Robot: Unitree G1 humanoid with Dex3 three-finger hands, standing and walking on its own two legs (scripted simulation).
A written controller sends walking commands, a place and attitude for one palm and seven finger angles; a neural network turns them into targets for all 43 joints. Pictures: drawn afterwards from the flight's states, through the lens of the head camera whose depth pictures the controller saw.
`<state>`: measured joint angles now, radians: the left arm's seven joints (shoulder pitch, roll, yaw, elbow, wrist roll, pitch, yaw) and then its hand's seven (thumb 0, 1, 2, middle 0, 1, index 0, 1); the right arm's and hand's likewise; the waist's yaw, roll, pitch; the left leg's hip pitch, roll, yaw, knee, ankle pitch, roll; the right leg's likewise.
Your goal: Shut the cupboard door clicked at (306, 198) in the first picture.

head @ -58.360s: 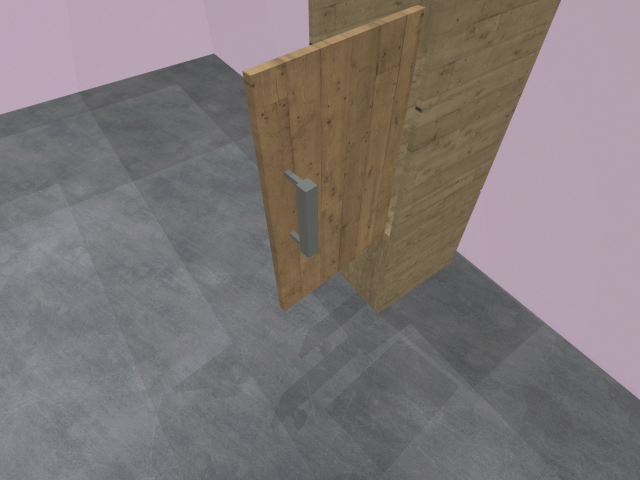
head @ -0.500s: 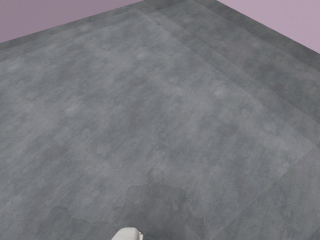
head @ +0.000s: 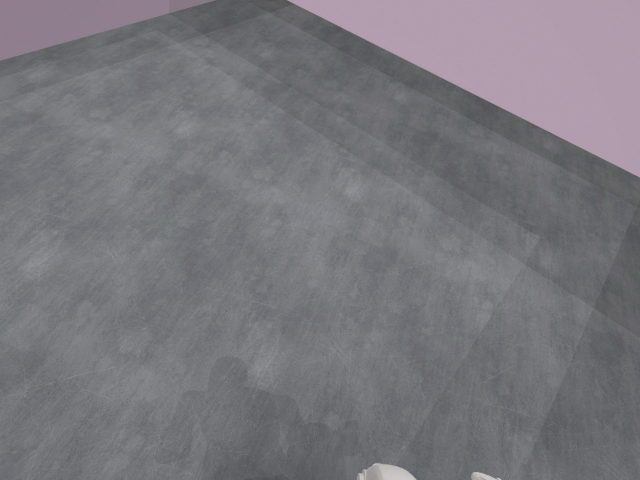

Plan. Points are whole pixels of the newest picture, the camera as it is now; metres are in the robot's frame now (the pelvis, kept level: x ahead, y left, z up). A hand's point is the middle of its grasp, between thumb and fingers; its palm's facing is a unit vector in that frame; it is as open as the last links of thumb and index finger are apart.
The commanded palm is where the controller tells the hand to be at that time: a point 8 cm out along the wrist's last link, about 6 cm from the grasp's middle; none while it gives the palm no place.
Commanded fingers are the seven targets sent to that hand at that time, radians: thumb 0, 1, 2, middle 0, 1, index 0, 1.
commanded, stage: turn to face it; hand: left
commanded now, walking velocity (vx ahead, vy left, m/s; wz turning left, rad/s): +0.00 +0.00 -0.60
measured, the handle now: out of the picture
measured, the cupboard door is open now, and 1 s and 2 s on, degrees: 24 24 24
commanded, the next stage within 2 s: none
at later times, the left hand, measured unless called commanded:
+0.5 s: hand (234, 458) +0.16 +0.12 -0.17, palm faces -0.31 -0.92 -0.23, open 7.4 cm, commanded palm none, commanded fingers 0.00 0.90 0.90 -0.20 -0.30 -0.20 -0.30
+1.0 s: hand (253, 406) +0.24 +0.11 -0.17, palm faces -0.57 -0.79 -0.22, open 7.4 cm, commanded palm none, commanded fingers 0.00 0.90 0.90 -0.20 -0.30 -0.20 -0.30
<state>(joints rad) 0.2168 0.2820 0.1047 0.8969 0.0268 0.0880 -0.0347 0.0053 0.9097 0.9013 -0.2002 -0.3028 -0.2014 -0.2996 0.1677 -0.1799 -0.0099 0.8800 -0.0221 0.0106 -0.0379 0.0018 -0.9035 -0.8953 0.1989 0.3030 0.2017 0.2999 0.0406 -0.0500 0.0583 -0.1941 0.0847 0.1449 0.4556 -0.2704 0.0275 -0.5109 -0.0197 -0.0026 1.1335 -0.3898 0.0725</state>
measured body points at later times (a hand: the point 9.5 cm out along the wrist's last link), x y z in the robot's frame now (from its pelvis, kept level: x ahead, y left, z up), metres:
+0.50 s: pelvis +0.01 -0.03 -0.01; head +0.06 -0.05 +0.44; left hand +0.18 +0.17 -0.15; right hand +0.00 -0.31 -0.15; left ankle +0.06 +0.11 -0.69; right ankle -0.03 -0.14 -0.75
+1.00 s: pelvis +0.04 -0.01 -0.01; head +0.08 -0.03 +0.44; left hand +0.27 +0.15 -0.15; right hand -0.06 -0.25 -0.14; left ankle +0.09 +0.09 -0.75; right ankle -0.06 -0.11 -0.70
